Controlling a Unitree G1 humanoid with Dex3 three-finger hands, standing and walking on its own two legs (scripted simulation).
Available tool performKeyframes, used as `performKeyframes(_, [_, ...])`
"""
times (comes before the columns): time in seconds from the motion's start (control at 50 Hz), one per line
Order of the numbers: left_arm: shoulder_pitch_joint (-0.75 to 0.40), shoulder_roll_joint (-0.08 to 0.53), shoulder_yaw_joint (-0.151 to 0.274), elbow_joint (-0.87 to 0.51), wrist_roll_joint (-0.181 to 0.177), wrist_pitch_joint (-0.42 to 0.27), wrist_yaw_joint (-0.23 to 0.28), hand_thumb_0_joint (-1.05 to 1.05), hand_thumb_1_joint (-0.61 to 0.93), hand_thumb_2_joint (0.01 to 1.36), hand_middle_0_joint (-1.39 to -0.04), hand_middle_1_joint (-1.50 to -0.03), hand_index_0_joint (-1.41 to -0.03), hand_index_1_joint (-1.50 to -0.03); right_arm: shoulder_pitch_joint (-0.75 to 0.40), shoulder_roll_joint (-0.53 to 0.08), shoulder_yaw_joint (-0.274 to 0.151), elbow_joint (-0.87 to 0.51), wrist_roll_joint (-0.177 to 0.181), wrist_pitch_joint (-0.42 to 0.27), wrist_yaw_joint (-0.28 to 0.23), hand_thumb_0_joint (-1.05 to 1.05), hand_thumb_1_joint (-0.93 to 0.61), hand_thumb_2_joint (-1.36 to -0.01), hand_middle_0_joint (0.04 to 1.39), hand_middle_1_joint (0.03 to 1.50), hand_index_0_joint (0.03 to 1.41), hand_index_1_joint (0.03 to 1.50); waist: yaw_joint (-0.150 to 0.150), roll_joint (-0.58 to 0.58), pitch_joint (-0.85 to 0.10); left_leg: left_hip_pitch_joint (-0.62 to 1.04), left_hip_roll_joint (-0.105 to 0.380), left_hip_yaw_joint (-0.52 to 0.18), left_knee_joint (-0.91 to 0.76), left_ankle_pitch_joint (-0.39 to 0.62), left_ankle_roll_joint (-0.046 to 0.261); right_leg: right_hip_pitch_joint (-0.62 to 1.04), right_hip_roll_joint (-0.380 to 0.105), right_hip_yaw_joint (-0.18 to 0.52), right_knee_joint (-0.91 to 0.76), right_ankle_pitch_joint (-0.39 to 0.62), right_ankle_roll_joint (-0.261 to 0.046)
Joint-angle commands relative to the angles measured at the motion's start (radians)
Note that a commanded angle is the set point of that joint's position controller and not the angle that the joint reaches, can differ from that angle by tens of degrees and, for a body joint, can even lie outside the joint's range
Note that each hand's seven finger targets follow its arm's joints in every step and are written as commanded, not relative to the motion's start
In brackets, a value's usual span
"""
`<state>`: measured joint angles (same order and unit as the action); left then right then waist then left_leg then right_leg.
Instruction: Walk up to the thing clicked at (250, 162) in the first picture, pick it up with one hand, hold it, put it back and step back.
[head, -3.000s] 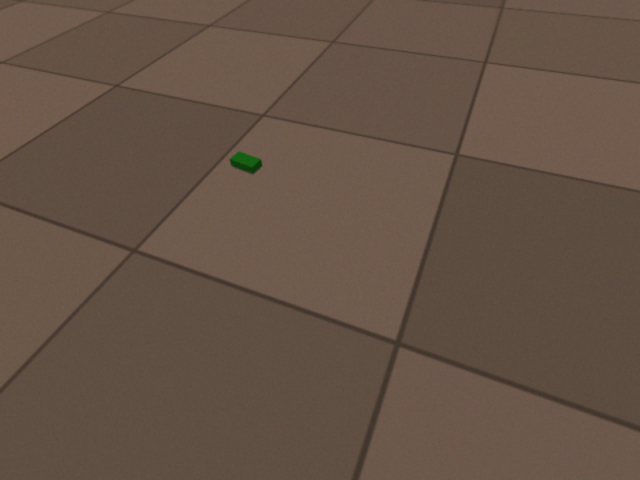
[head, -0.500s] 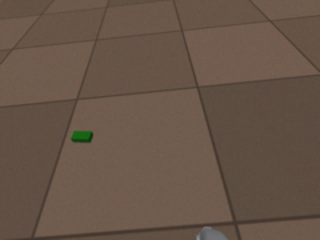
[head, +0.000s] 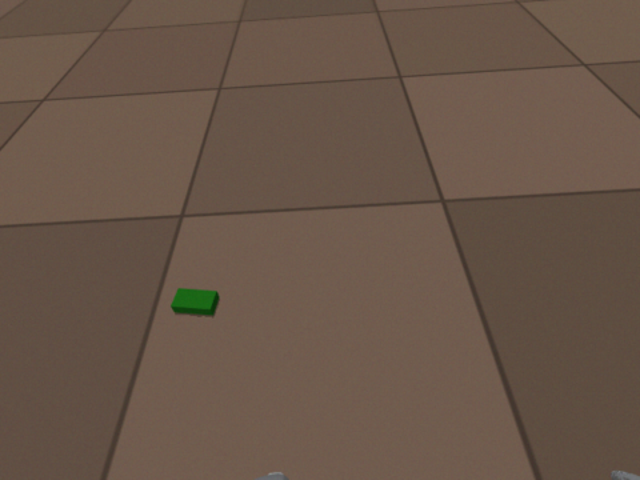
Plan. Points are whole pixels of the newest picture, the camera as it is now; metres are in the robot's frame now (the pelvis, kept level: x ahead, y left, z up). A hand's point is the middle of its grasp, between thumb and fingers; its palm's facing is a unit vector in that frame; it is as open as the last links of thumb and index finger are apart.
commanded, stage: walk up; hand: left
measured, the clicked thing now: (195, 301) +0.82 +0.54 -0.71
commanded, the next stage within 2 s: none
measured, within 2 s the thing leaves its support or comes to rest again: neither
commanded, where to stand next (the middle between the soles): +0.33 +0.27 m, yaw -5 degrees
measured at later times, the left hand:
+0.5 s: hand (20, 449) +0.19 +0.44 -0.08, palm faces -0.03 -0.82 -0.57, open 7.4 cm
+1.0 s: hand (30, 333) +0.37 +0.55 -0.11, palm faces -0.11 -0.89 -0.45, open 7.4 cm
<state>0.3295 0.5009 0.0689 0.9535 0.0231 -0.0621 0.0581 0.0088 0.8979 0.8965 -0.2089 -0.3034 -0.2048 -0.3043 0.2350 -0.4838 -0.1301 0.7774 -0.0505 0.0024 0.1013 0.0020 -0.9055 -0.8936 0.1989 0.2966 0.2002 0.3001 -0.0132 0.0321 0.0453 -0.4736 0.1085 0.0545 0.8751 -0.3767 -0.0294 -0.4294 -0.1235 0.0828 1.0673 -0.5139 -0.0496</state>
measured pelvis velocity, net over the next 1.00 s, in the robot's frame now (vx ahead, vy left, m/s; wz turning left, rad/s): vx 0.25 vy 0.28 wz -0.06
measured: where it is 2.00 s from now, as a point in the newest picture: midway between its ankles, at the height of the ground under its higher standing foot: (237, 454)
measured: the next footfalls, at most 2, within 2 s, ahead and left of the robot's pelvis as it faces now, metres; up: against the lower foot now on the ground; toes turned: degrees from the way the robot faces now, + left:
right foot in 0.24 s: +0.21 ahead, -0.04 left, +0.00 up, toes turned -8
left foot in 0.62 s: +0.26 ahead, +0.36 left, +0.00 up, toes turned +2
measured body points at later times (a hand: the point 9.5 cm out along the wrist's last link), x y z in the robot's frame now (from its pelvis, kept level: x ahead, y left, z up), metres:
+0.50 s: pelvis +0.13 +0.13 +0.01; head +0.14 +0.09 +0.46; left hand +0.19 +0.48 -0.05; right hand +0.20 -0.20 -0.12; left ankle +0.19 +0.30 -0.65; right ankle +0.17 -0.03 -0.69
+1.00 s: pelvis +0.25 +0.28 +0.01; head +0.30 +0.26 +0.46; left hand +0.38 +0.59 -0.08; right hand +0.24 -0.03 -0.12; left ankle +0.22 +0.36 -0.69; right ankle +0.33 +0.18 -0.70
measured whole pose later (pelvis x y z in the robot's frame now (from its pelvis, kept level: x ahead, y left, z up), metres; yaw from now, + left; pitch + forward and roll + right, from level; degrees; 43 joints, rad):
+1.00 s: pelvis +0.25 +0.28 +0.01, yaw -3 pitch -1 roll -1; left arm 0.20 0.40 0.04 0.87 0.01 -0.09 0.02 0.01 0.90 0.90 -0.21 -0.30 -0.20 -0.30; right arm 0.38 -0.41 -0.03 0.85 0.00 0.00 0.02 0.01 -0.90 -0.89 0.20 0.30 0.20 0.30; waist -0.03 0.05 0.13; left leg -0.31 0.00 0.10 0.86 -0.46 0.04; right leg -0.44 0.00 -0.09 0.72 -0.24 -0.07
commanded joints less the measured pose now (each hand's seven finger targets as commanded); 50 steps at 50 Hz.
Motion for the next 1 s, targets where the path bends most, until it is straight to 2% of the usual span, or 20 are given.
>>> performKeyframes(0.0, [-0.002, 0.209, 0.037, -0.057, -0.04, -0.05, 0.018, 0.0, 0.9, 0.9, -0.2, -0.3, -0.2, -0.3, 0.055, -0.258, -0.061, -0.055, 0.015, -0.016, -0.044, 0.0, -0.9, -0.9, 0.2, 0.3, 0.2, 0.3, -0.043, 0.152, 0.035, 0.298, 0.217, -0.438, -0.51, -0.155, 0.237, -0.406, 0.048, -0.026, 0.189, 0.091, -0.007])
performKeyframes(0.12, [0.008, 0.148, 0.033, -0.065, -0.037, -0.057, 0.0, 0.0, 0.9, 0.9, -0.2, -0.3, -0.2, -0.3, 0.061, -0.195, -0.025, -0.075, -0.004, -0.014, -0.038, 0.0, -0.9, -0.9, 0.2, 0.3, 0.2, 0.3, -0.032, 0.188, -0.015, 0.246, 0.176, -0.199, -0.413, 0.415, 0.304, -0.097, 0.057, -0.173, -0.194, 0.093, 0.014])
performKeyframes(0.18, [0.197, 0.155, 0.059, -0.023, -0.034, -0.062, 0.012, 0.0, 0.9, 0.9, -0.2, -0.3, -0.2, -0.3, -0.044, -0.163, -0.005, -0.13, 0.008, 0.001, -0.031, 0.0, -0.9, -0.9, 0.2, 0.3, 0.2, 0.3, 0.101, 0.055, -0.094, 0.059, 0.081, -0.06, -0.196, 0.349, 0.216, 0.32, 0.105, -0.182, -0.49, 0.387, 0.016])
performKeyframes(0.2, [0.284, 0.234, 0.091, -0.015, -0.021, -0.062, 0.026, 0.0, 0.9, 0.9, -0.2, -0.3, -0.2, -0.3, -0.015, -0.109, 0.01, -0.144, 0.016, -0.002, -0.03, 0.0, -0.9, -0.9, 0.2, 0.3, 0.2, 0.3, 0.148, -0.098, -0.141, -0.069, 0.014, -0.005, 0.026, 0.273, 0.148, 0.499, 0.041, -0.036, -0.576, 0.321, -0.002])
performKeyframes(0.22, [0.3, 0.31, 0.108, -0.047, -0.009, -0.063, 0.039, 0.0, 0.9, 0.9, -0.2, -0.3, -0.2, -0.3, 0.064, -0.051, 0.029, -0.146, 0.023, 0.003, -0.032, 0.0, -0.9, -0.9, 0.2, 0.3, 0.2, 0.3, 0.123, -0.272, -0.176, -0.246, -0.094, -0.023, 0.23, -0.18, 0.08, 0.596, -0.246, 0.424, -0.684, 0.251, -0.075])
performKeyframes(0.24, [0.185, 0.338, 0.099, -0.101, -0.014, -0.055, 0.046, 0.0, 0.9, 0.9, -0.2, -0.3, -0.2, -0.3, 0.079, -0.149, -0.002, -0.13, 0.011, 0.031, -0.043, 0.0, -0.9, -0.9, 0.2, 0.3, 0.2, 0.3, 0.088, -0.081, -0.154, -0.264, -0.076, -0.148, 0.355, -0.22, 0.053, 0.453, -0.358, 0.621, -0.776, -0.071, -0.174])
performKeyframes(0.28, [0.066, 0.306, 0.093, -0.131, -0.021, -0.053, 0.048, 0.0, 0.9, 0.9, -0.2, -0.3, -0.2, -0.3, 0.049, -0.206, -0.027, -0.1, 0.002, 0.044, -0.047, 0.0, -0.9, -0.9, 0.2, 0.3, 0.2, 0.3, 0.051, -0.032, -0.013, -0.294, 0.002, -0.192, 0.43, -0.138, 0.035, 0.284, -0.326, 0.508, -0.768, -0.16, -0.256])
performKeyframes(0.36, [0.022, 0.246, 0.078, -0.142, -0.011, -0.064, 0.031, 0.0, 0.9, 0.9, -0.2, -0.3, -0.2, -0.3, 0.126, -0.18, -0.029, -0.038, -0.004, 0.046, -0.029, 0.0, -0.9, -0.9, 0.2, 0.3, 0.2, 0.3, 0.001, -0.105, 0.029, -0.191, 0.029, -0.162, 0.334, -0.015, 0.022, 0.109, -0.195, 0.188, -0.692, 0.034, -0.18])
performKeyframes(0.5, [0.008, 0.326, 0.107, -0.15, 0.009, -0.061, 0.024, 0.0, 0.9, 0.9, -0.2, -0.3, -0.2, -0.3, 0.018, -0.172, -0.043, -0.081, -0.002, 0.05, 0.005, 0.0, -0.9, -0.9, 0.2, 0.3, 0.2, 0.3, 0.019, -0.223, 0.003, -0.042, 0.036, -0.05, 0.074, -0.047, 0.021, -0.022, -0.146, 0.091, -0.64, -0.074, -0.167])
performKeyframes(0.58, [-0.095, 0.241, 0.075, -0.144, 0.022, -0.03, 0.03, 0.0, 0.9, 0.9, -0.2, -0.3, -0.2, -0.3, 0.298, -0.191, -0.075, 0.016, -0.009, 0.036, -0.016, 0.0, -0.9, -0.9, 0.2, 0.3, 0.2, 0.3, -0.155, 0.025, -0.067, 0.385, -0.077, 0.037, -0.169, -0.103, 0.034, -0.28, -0.034, -0.094, -0.22, -0.109, -0.072])
performKeyframes(0.6, [-0.067, 0.119, 0.037, -0.148, 0.008, -0.023, 0.028, 0.0, 0.9, 0.9, -0.2, -0.3, -0.2, -0.3, 0.35, -0.255, -0.086, 0.014, -0.028, 0.026, -0.028, 0.0, -0.9, -0.9, 0.2, 0.3, 0.2, 0.3, -0.186, 0.322, -0.011, 0.361, 0.064, -0.274, -0.425, -0.369, 0.069, -0.429, 0.114, -0.163, 0.135, -0.101, -0.022])
performKeyframes(0.62, [-0.091, 0.132, 0.028, -0.169, -0.011, -0.024, 0.044, 0.0, 0.9, 0.9, -0.2, -0.3, -0.2, -0.3, 0.223, -0.375, -0.093, -0.045, 0.003, 0.015, -0.034, 0.0, -0.9, -0.9, 0.2, 0.3, 0.2, 0.3, -0.135, 0.421, 0.047, 0.26, 0.259, -0.717, -0.683, -0.503, 0.171, -0.543, 0.147, -0.097, 0.251, -0.106, -0.01])
performKeyframes(0.64, [-0.121, 0.198, 0.03, -0.147, -0.008, -0.034, 0.048, 0.0, 0.9, 0.9, -0.2, -0.3, -0.2, -0.3, 0.122, -0.378, -0.091, -0.057, 0.013, 0.01, -0.04, 0.0, -0.9, -0.9, 0.2, 0.3, 0.2, 0.3, -0.092, 0.264, 0.104, 0.173, 0.299, -0.799, -0.71, -0.541, 0.252, -0.496, 0.08, -0.037, 0.286, -0.04, -0.015])
performKeyframes(0.72, [0.032, 0.209, 0.047, -0.029, -0.032, -0.048, 0.004, 0.0, 0.9, 0.9, -0.2, -0.3, -0.2, -0.3, 0.058, -0.241, -0.039, -0.067, 0.018, -0.014, -0.054, 0.0, -0.9, -0.9, 0.2, 0.3, 0.2, 0.3, -0.009, 0.174, 0.079, 0.192, 0.157, -0.4, -0.486, -0.197, 0.25, -0.336, 0.003, -0.096, 0.096, 0.086, 0.009])
performKeyframes(0.8, [-0.042, 0.15, 0.04, -0.085, -0.015, -0.047, -0.02, 0.0, 0.9, 0.9, -0.2, -0.3, -0.2, -0.3, 0.139, -0.222, -0.018, -0.048, 0.014, -0.03, -0.059, 0.0, -0.9, -0.9, 0.2, 0.3, 0.2, 0.3, -0.031, 0.131, 0.063, 0.214, 0.193, -0.336, -0.463, 0.2, 0.3, -0.198, 0.036, -0.135, -0.108, 0.077, 0.016])
performKeyframes(0.86, [-0.046, 0.106, 0.033, -0.107, -0.015, -0.037, -0.022, 0.0, 0.9, 0.9, -0.2, -0.3, -0.2, -0.3, 0.112, -0.188, 0.007, -0.05, 0.032, -0.037, -0.079, 0.0, -0.9, -0.9, 0.2, 0.3, 0.2, 0.3, 0.001, 0.065, 0.004, 0.21, 0.179, -0.237, -0.357, 0.655, 0.24, -0.039, 0.079, -0.147, -0.224, 0.164, 0.001])
performKeyframes(0.92, [0.004, 0.102, 0.038, -0.106, -0.016, -0.029, -0.014, 0.0, 0.9, 0.9, -0.2, -0.3, -0.2, -0.3, 0.084, -0.157, 0.028, -0.042, 0.064, -0.039, -0.099, 0.0, -0.9, -0.9, 0.2, 0.3, 0.2, 0.3, 0.068, 0.008, -0.099, 0.195, 0.08, -0.099, -0.139, 0.773, 0.12, 0.235, 0.116, -0.148, -0.499, 0.393, -0.034])
performKeyframes(0.94, [0.04, 0.162, 0.054, -0.102, -0.009, -0.03, -0.008, 0.0, 0.9, 0.9, -0.2, -0.3, -0.2, -0.3, 0.077, -0.124, 0.039, -0.048, 0.071, -0.044, -0.105, 0.0, -0.9, -0.9, 0.2, 0.3, 0.2, 0.3, 0.097, -0.062, -0.146, 0.085, 0.03, -0.072, -0.003, 0.69, 0.053, 0.364, 0.022, 0.0, -0.512, 0.498, -0.091])
performKeyframes(0.96, [0.131, 0.23, 0.079, -0.12, -0.013, -0.033, -0.013, 0.0, 0.9, 0.9, -0.2, -0.3, -0.2, -0.3, 0.127, -0.104, 0.048, -0.074, 0.073, -0.053, -0.099, 0.0, -0.9, -0.9, 0.2, 0.3, 0.2, 0.3, 0.126, -0.207, -0.231, -0.11, -0.082, -0.033, 0.266, 0.223, 0.016, 0.56, -0.208, 0.364, -0.568, 0.416, -0.219])
performKeyframes(0.98, [0.105, 0.232, 0.074, -0.125, -0.035, -0.026, -0.019, 0.0, 0.9, 0.9, -0.2, -0.3, -0.2, -0.3, 0.116, -0.169, 0.025, -0.056, 0.061, -0.041, -0.109, 0.0, -0.9, -0.9, 0.2, 0.3, 0.2, 0.3, 0.111, -0.151, -0.222, -0.193, -0.116, -0.069, 0.356, -0.236, 0.022, 0.543, -0.334, 0.55, -0.645, 0.329, -0.345])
